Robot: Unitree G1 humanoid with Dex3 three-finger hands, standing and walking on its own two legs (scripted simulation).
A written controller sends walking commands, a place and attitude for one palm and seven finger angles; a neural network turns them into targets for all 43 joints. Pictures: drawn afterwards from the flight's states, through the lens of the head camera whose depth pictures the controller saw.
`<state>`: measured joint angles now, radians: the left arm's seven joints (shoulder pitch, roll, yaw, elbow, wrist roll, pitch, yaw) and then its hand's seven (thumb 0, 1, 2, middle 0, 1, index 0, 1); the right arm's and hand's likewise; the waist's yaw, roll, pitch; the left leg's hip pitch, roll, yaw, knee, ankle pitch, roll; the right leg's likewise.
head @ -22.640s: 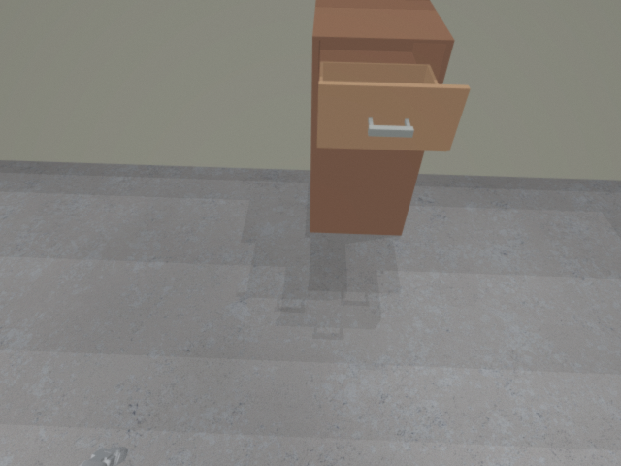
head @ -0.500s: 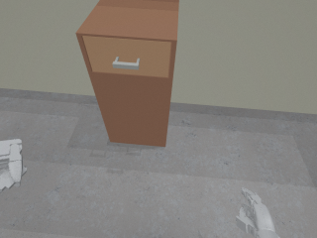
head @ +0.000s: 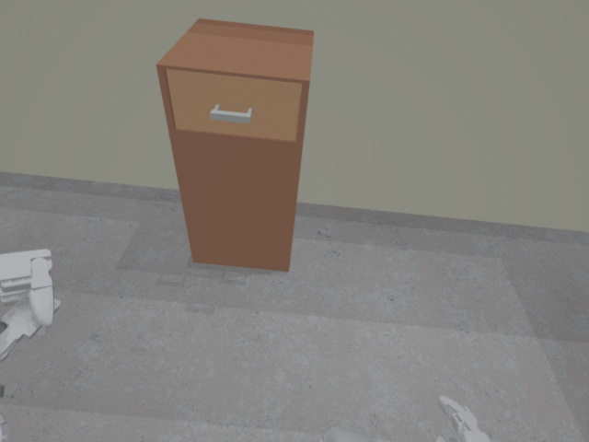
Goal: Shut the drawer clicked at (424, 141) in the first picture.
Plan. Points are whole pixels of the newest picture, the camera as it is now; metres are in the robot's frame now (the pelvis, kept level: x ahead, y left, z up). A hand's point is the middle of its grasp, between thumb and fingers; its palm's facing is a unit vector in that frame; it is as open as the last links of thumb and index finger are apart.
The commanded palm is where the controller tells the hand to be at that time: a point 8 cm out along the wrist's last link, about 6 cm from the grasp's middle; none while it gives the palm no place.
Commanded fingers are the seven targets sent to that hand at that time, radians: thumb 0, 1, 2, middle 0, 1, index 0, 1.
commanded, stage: stop stepping back and stand still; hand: left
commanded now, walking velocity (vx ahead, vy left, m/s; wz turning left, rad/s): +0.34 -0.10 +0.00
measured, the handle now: (232, 113) +0.96 +0.18 -0.02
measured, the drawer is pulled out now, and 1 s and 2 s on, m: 0.00 0.00 0.00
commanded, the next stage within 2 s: let the arm hang, fingers relaxed in 1.08 s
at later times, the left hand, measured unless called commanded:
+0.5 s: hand (9, 340) +0.16 +0.25 +0.19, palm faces +0.44 -0.80 -0.41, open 3.2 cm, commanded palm +0.09 +0.29 +0.19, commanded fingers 0.00 0.90 0.90 -1.40 -1.60 -1.40 -1.60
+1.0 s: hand (16, 304) +0.20 +0.26 +0.19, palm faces +0.37 -0.78 -0.50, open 3.2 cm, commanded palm +0.13 +0.31 +0.19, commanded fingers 0.00 0.90 0.90 -1.40 -1.60 -1.40 -1.60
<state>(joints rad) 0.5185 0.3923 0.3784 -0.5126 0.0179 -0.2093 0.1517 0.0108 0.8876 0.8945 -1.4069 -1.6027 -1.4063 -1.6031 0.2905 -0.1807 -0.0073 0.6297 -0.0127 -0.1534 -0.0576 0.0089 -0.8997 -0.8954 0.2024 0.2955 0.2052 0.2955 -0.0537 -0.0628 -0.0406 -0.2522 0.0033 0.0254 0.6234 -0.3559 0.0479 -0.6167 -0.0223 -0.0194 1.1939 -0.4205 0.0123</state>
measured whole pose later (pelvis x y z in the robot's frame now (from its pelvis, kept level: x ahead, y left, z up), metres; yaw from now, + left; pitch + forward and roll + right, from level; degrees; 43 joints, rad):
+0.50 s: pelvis -0.02 +0.00 +0.00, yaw +3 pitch -3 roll +0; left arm 0.54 0.40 0.39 -0.59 -0.01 -0.25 0.15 0.01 0.88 0.89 -1.41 -1.60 -1.41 -1.60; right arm 0.22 -0.17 -0.01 0.63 -0.01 -0.17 -0.07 0.01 -0.90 -0.90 0.20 0.30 0.20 0.30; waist -0.02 -0.05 0.03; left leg -0.31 0.03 0.05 0.62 -0.26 0.02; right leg -0.39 -0.02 -0.04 0.93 -0.48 -0.01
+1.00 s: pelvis +0.01 +0.02 +0.01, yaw +3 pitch -1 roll -1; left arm 0.63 0.43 0.40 -0.63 -0.03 -0.24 0.16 0.01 0.89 0.89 -1.40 -1.60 -1.40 -1.60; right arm 0.19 -0.17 0.02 0.61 0.00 -0.13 -0.04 0.01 -0.90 -0.90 0.20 0.30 0.21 0.30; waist -0.01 -0.01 0.08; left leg -0.26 0.00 0.06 0.52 -0.25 0.04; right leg -0.20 0.00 -0.05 0.47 -0.24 -0.01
